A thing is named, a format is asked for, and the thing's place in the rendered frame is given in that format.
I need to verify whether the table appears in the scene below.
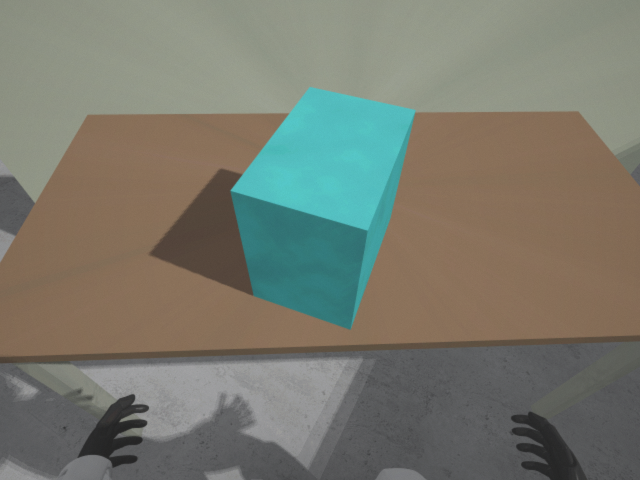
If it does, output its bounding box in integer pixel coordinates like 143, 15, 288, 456
0, 111, 640, 437

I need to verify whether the right robot hand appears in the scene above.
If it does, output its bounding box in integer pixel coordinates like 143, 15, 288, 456
511, 412, 587, 480

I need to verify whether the left robot forearm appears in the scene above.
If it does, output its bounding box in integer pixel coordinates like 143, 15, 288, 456
56, 455, 113, 480

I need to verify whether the carton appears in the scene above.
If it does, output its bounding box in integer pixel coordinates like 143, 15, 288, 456
230, 87, 416, 330

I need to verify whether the left robot hand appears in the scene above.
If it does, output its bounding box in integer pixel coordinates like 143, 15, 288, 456
78, 394, 149, 468

